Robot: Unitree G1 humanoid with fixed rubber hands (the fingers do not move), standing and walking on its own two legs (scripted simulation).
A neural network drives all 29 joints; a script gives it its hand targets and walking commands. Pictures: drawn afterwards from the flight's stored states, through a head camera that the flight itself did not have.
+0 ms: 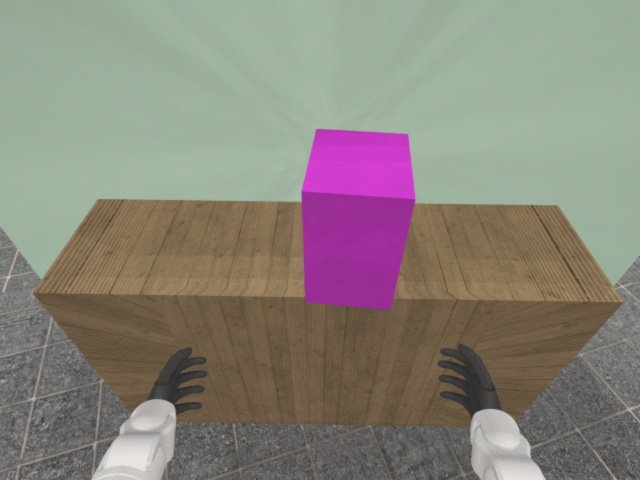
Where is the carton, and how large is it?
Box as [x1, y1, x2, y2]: [301, 129, 414, 309]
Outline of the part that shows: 316,129 301,191 305,301 390,309 414,203 414,190 407,134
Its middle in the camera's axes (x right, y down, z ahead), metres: +0.06 -0.04 +0.70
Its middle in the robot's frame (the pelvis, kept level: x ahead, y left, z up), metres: +0.56 -0.01 +0.01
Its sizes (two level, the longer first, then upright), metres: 0.186 0.161 0.260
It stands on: a pedestal, 0.63 m high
